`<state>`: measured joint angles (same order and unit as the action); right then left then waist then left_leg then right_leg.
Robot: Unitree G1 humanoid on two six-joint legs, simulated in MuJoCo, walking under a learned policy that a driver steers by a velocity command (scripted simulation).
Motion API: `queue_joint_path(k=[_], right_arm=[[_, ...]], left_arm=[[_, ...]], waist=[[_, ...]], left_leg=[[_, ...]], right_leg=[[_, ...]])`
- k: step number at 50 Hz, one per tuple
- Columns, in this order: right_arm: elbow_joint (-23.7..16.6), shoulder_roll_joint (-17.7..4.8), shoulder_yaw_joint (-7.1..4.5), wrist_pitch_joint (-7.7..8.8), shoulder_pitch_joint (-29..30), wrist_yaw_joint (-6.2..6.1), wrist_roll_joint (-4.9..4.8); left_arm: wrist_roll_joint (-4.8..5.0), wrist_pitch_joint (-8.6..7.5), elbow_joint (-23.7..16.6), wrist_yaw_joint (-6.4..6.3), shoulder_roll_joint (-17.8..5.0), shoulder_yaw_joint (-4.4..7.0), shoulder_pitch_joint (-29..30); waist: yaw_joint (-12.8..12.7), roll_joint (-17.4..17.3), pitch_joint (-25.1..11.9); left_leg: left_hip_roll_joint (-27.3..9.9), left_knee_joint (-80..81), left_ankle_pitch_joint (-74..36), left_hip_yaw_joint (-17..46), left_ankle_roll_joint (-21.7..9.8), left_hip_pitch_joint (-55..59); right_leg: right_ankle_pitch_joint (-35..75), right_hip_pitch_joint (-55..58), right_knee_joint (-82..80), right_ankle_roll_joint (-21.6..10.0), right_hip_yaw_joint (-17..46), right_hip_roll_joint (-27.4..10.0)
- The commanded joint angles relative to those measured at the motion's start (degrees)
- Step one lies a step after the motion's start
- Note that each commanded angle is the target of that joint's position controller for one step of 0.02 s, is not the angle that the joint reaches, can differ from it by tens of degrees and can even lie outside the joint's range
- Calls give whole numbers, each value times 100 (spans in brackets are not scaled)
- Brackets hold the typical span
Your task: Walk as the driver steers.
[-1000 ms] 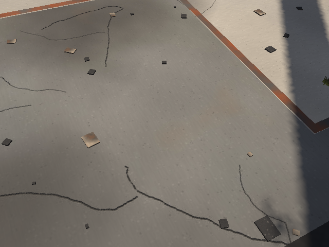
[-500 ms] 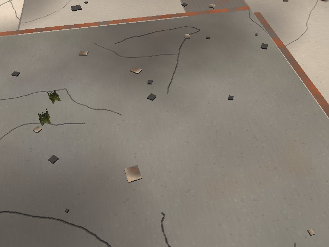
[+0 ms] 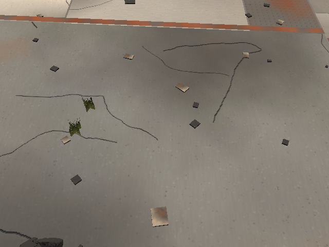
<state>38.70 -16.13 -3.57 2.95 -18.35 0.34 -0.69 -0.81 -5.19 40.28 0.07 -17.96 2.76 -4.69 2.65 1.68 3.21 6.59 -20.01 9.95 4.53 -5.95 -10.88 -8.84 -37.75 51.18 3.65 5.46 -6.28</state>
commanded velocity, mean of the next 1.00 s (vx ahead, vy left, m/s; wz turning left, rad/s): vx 0.50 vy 0.00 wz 0.35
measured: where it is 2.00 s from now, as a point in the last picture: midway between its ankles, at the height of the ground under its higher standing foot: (126, 118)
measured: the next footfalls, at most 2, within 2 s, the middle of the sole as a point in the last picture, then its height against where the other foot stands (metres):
right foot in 0.20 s outside the picture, level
left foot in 0.72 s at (112, 235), level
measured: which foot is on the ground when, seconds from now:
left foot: down 0.00-0.20, up 0.22-0.70, down 0.72-1.00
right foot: up 0.00-0.18, down 0.20-0.74, up 0.76-1.00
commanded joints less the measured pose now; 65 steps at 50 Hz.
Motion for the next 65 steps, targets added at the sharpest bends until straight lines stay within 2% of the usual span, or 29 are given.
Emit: queue_joint_path(k=[1, 6, 9, 10, 11, 12, 13, 14, 15, 16, 18, 23, 28, 32, 34, 36, 37, 38, 39, 40, 41, 43, 47, 56, 60, 62, 63, 64, 65], right_arm=[[-369, -1023, -290, 49, 112, -111, -39], [-192, -993, -300, -24, -211, -133, -89], [-222, -896, -286, -77, -43, -147, -63], [-259, -645, -197, -68, -54, -130, -37], [-357, -264, -53, -61, -219, -121, 73], [-550, -147, -1, -12, -954, -118, -159], [-344, -800, -120, -35, -798, -151, -214], [-415, -1046, -197, -69, -181, -146, -150], [-450, -979, -196, -95, 76, -154, -80], [-514, -897, -208, -93, 257, -130, -33], [-536, -683, -189, -135, 186, -65, -107], [-721, -408, -98, -191, 596, -27, -65], [-864, -156, 36, -53, 1395, 126, -49], [-1073, -230, 39, 2, 1890, 242, -67], [-1063, -437, -55, 3, 1654, 255, -15], [-634, -896, -322, -35, 190, 180, 2], [-446, -1350, -460, -100, -770, 66, 18], [-472, -1712, -434, -71, -610, 54, 55], [-519, -1137, -309, -15, -644, 81, 66], [-432, -962, -233, 44, -367, 90, 83], [-374, -815, -187, 88, -44, 97, 61], [-353, -504, -112, 178, 416, 116, 122], [-99, -530, -163, 378, 533, 74, 167], [400, -815, -243, 280, 71, -94, 95], [525, -988, -304, 71, 2, -152, 11], [487, -1153, -344, -31, 104, -221, -7], [466, -1189, -342, -76, 182, -247, -19], [415, -1131, -297, -56, 237, -276, -17], [156, -396, -78, 70, -226, -205, 187]], left_arm=[[14, -45, -364, 26, -213, 9, 382], [127, -162, -513, 140, -494, 106, 750], [150, -245, -365, 141, -685, 247, 93], [87, -281, -263, 104, -858, 340, -493], [12, -278, -200, 52, -1174, 415, -1346], [-35, -202, 8, 111, -1523, 497, -1653], [80, -179, -123, 136, -899, 369, -1420], [105, -132, -168, 100, -606, 286, -1197], [51, -99, -191, 87, -513, 237, -950], [29, -78, -137, 69, -403, 205, -821], [17, -112, -51, 31, -324, 185, -780], [51, -144, 216, 8, -602, 283, -920], [115, -55, 458, 15, -753, 277, -1169], [257, 66, 724, 37, -957, 316, -1524], [298, 131, 792, 15, -1112, 345, -1499], [280, 183, 812, -38, -1056, 286, -1442], [89, 143, 641, -52, -722, 138, -1462], [65, 27, 537, 42, -44, -88, -2143], [284, -63, 625, 88, -704, 76, -1608], [437, -97, 401, 107, -824, 130, -1090], [379, -101, 396, 73, -709, 108, -943], [266, 18, 518, 63, -622, 143, -1166], [262, 265, 558, 19, -304, 120, -1205], [187, 186, 10, 252, -33, 1, 226], [195, 190, -324, 404, -132, 36, 454], [204, 237, -316, 413, -368, 168, -60], [221, 252, -184, 377, -614, 307, -761], [223, 286, 19, 283, -971, 496, -1706], [242, 318, 64, 165, -1595, 640, -2020]], waist=[[11, -542, -287], [120, -752, -317], [-297, -995, -444], [-583, -872, -870], [-830, -39, -1742], [-407, 2023, -2139], [-570, 1098, -1580], [-702, 612, -948], [-610, 232, -640], [-538, 222, -376], [-404, 492, -314], [-434, 253, -162], [-716, 116, 44], [-738, 162, 229], [-444, 349, -43], [399, 293, -944], [726, -406, -1696], [91, -1684, -2495], [499, -894, -2466], [436, -829, -1503], [202, -519, -1040], [-191, -649, -672], [-375, -527, -304], [147, -307, 247], [68, -458, 135], [-287, -717, -351], [-696, -699, -739], [-1202, -440, -1220], [-807, 977, -1721]], left_leg=[[-1065, 604, -893, 863, -766, -465], [-1351, 46, -195, 1601, -586, 52], [-1352, -598, -381, 1928, -389, 183], [-1040, -1423, -500, 1687, -190, -43], [-614, -3129, 651, 1118, 59, -789], [-53, -4805, 2593, 578, 364, -2822], [-507, -5482, 2186, 735, 463, -3417], [-681, -5586, 1642, 548, 496, -3524], [-875, -5456, 1237, 417, 527, -3299], [-1028, -5198, 975, 421, 541, -3200], [-1221, -4928, 741, 299, 547, -2851], [-1337, -4026, 120, 156, 685, -3267], [-1156, -2298, -947, -258, 574, -2772], [-989, -1498, -555, -490, 336, -2596], [-718, -1257, -95, -701, 117, -1955], [-386, -842, -548, -851, -193, 348], [-1406, -1128, -867, 481, -505, 2218], [-2880, -405, 172, 3435, -1472, 3514], [-2901, 7, 553, 3568, -1354, 3250], [-2691, 107, 69, 2498, -1101, 2500], [-2418, 214, -483, 1781, -908, 1722], [-2072, 622, -960, 935, -726, 734], [-2026, 1195, -1348, 87, -712, 162], [-2052, 1284, -1693, -1161, -353, 1028], [-2253, 531, -3411, -1403, -199, 1830], [-2219, -481, -5342, -1539, -52, 1920], [-2095, -1472, -5608, -1633, 73, 1648], [-1855, -2926, -4637, -1692, 303, 663], [-947, -5072, 38, -1558, 706, -1829]], right_leg=[[1142, 681, -1267, 124, -286, 370], [1125, 1032, -2178, -53, -51, 575], [507, 1849, -2480, -366, -154, 613], [451, 2845, -2537, -591, -4, 353], [38, 4341, -2490, -935, 1089, -716], [-1662, 5671, -3281, -1802, 3973, -1780], [-2774, 5334, -3525, -1663, 3995, -1713], [-2386, 4704, -3533, -1429, 2980, -1487], [-1521, 4075, -3581, -1322, 2233, -1234], [-881, 3650, -3680, -1317, 1706, -1024], [-277, 3266, -3924, -1282, 971, -793], [837, 3381, -4217, -1482, 11, -894], [1265, 3459, -4288, -1359, -809, -711], [1783, 4041, -4137, -1318, -890, -995], [3457, 4306, -3536, -1213, -1032, -1040], [4350, 3685, -1708, -920, -1441, -715], [2212, 2215, 123, -692, -1508, -433], [-2467, 261, 1972, -423, -850, 632], [-2502, -203, 2526, -481, 28, 485], [-2021, -562, 2487, -535, -44, 270], [-1502, -406, 2115, -532, -99, 15], [-857, 183, 1683, -440, -19, -228], [-183, 155, 1256, -235, 95, -195], [1479, -241, -1249, -400, -395, 53], [513, -200, -1590, -709, -828, 320], [-94, 685, -1498, -958, -1184, 744], [-77, 1657, -1673, -1141, -1231, 969], [242, 3284, -2039, -1404, -793, 913], [-30, 5372, -2142, -2285, 1916, -565]])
